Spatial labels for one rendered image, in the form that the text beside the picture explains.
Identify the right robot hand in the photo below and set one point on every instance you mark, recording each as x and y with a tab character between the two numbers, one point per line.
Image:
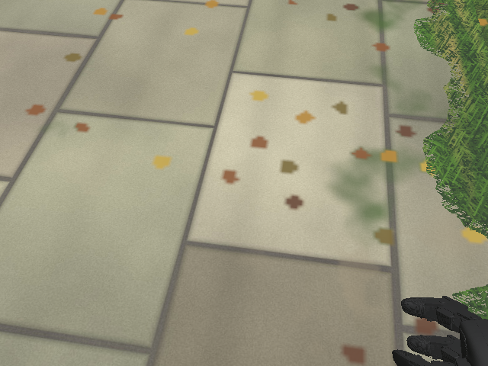
470	350

